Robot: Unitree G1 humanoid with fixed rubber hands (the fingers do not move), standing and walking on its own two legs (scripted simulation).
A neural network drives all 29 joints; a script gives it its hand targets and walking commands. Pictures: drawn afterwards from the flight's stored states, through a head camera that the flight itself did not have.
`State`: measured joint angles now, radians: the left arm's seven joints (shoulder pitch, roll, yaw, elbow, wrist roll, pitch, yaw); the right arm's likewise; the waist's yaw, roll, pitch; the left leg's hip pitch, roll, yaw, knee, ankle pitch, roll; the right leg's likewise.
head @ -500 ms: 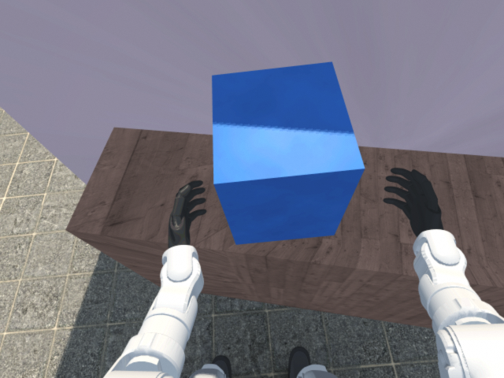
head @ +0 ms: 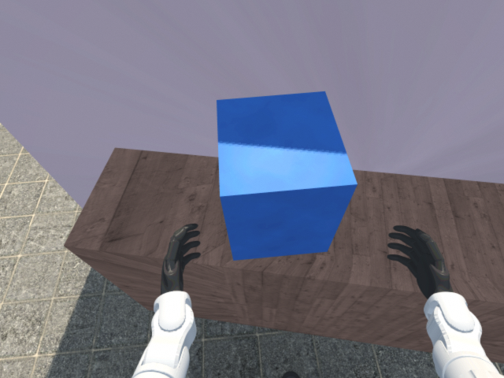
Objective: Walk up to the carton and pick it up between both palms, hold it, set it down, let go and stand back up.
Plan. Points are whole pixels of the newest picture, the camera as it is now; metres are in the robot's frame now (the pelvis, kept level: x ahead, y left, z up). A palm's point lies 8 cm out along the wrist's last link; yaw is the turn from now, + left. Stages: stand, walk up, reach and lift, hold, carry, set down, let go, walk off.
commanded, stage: set down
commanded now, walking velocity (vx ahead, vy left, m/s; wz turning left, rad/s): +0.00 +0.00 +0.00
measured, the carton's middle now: (276, 181) +0.47 +0.00 -0.03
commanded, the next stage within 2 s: none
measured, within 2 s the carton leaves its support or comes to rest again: neither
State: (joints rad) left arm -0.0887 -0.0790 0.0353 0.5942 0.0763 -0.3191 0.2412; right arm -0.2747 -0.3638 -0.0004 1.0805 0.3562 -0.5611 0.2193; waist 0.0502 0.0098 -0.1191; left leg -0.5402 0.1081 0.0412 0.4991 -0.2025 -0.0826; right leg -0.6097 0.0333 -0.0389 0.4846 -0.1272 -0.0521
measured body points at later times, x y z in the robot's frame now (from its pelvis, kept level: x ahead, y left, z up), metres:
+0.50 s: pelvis +0.01 +0.01 +0.01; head +0.05 +0.01 +0.45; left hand +0.24 +0.16 -0.03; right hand +0.24 -0.26 -0.04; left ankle +0.01 +0.17 -0.73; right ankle +0.06 -0.08 -0.73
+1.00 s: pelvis +0.03 +0.02 +0.01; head +0.07 +0.03 +0.46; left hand +0.23 +0.19 -0.05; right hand +0.24 -0.25 -0.04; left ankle +0.01 +0.17 -0.73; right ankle +0.06 -0.08 -0.73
